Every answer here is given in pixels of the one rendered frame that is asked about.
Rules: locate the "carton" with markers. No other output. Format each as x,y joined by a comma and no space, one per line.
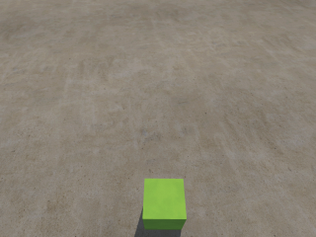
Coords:
164,204

